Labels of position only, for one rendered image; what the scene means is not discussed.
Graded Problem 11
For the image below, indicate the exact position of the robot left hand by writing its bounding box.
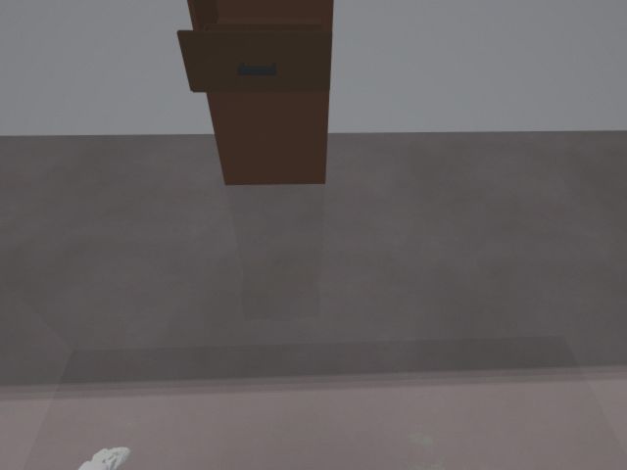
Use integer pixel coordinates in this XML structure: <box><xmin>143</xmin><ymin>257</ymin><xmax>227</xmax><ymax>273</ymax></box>
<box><xmin>77</xmin><ymin>447</ymin><xmax>130</xmax><ymax>470</ymax></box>

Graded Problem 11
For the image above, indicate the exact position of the drawer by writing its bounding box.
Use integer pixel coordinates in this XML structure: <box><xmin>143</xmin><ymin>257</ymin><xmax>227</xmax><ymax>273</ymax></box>
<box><xmin>177</xmin><ymin>23</ymin><xmax>332</xmax><ymax>92</ymax></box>

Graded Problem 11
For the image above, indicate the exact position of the cabinet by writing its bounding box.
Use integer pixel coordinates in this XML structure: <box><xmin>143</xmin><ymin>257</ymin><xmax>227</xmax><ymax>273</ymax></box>
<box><xmin>187</xmin><ymin>0</ymin><xmax>334</xmax><ymax>185</ymax></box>

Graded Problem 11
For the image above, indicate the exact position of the handle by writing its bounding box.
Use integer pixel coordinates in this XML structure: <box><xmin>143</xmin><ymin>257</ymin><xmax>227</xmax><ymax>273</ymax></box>
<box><xmin>237</xmin><ymin>62</ymin><xmax>276</xmax><ymax>75</ymax></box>

